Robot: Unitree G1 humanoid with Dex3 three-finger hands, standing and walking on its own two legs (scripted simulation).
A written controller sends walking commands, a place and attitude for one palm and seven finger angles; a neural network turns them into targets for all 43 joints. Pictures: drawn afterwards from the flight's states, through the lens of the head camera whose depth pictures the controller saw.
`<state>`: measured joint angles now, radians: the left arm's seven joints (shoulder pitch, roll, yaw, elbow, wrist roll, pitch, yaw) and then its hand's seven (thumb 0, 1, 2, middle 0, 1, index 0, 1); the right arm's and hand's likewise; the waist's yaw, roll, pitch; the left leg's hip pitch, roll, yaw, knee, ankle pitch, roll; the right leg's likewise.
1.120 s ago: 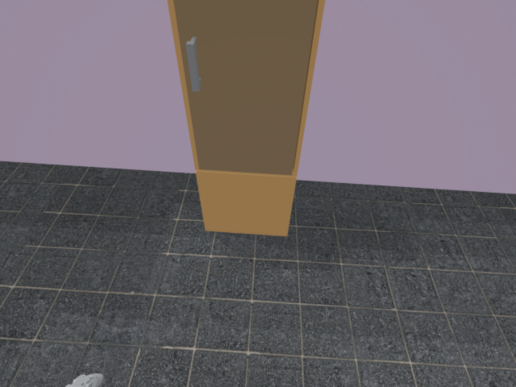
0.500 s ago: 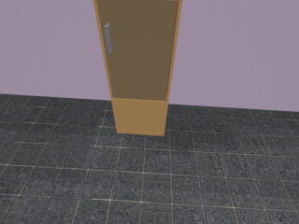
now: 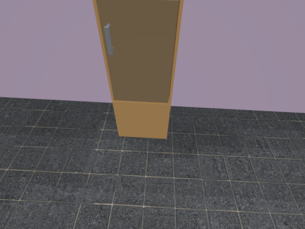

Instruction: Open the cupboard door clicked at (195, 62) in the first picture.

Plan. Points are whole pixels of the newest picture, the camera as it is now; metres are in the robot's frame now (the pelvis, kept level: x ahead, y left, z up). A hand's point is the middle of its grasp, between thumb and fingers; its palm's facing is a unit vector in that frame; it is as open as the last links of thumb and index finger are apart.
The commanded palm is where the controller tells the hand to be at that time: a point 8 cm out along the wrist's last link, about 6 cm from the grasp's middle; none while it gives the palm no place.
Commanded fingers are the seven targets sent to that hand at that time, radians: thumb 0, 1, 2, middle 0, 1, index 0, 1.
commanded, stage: look at it before walking up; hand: left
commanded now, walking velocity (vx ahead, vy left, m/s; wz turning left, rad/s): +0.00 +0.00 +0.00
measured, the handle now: (109, 39) +0.91 +0.26 +0.08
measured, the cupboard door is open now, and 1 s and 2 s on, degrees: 0 0 0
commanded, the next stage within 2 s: take the last steps up to it in 0.32 s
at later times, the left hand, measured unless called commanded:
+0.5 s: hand out of the picture +0.07 +0.24 -0.16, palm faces -0.02 -0.94 -0.33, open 7.4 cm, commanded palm none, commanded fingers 0.00 0.90 0.90 -0.20 -0.30 -0.20 -0.30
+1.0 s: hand out of the picture +0.14 +0.22 -0.18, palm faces +0.00 -0.99 -0.14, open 7.4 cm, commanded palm none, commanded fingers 0.00 0.90 0.90 -0.20 -0.30 -0.20 -0.30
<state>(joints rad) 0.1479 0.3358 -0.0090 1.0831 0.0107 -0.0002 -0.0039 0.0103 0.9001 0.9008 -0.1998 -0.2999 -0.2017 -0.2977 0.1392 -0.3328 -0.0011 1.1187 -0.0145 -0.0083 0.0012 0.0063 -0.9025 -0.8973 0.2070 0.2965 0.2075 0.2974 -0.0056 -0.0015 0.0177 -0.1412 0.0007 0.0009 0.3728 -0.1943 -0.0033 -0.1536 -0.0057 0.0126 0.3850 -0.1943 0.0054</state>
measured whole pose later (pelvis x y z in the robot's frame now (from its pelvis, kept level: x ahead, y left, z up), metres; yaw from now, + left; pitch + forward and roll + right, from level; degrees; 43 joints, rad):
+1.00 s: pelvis +0.12 +0.05 +0.00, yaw +0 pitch -1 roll -1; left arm 0.27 0.18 0.04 1.07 0.02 0.01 -0.02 0.01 0.90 0.90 -0.20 -0.30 -0.20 -0.30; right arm 0.51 -0.09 0.00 1.18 -0.02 -0.07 -0.03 0.00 -0.90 -0.90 0.20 0.30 0.21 0.30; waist -0.03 -0.04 0.04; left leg 0.03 -0.03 0.10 0.30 -0.31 0.07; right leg -0.56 -0.09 -0.06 1.04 -0.27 0.00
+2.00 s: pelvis +0.34 +0.03 -0.01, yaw -2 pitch -1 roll +0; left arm 0.21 0.23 0.08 0.99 0.02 0.07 0.02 0.01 0.91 0.90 -0.19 -0.30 -0.20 -0.30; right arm 0.15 -0.18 -0.07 1.03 -0.03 0.03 -0.04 0.00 -0.92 -0.90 0.21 0.30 0.21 0.30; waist 0.00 -0.01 0.10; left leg -0.29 0.11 0.14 0.49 -0.17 -0.02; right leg -0.37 -0.05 -0.01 0.84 -0.42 0.03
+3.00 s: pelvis +0.34 +0.07 +0.00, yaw -1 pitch -1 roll +0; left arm 0.24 0.16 0.01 1.13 0.01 0.01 0.03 0.01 0.92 0.90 -0.20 -0.30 -0.20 -0.30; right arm 0.25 -0.15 -0.01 1.13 -0.01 -0.01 -0.04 0.01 -0.93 -0.90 0.20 0.30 0.20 0.30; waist 0.00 -0.01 0.02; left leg -0.09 0.00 0.07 0.41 -0.30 0.02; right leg -0.17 -0.05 -0.05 0.42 -0.23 0.03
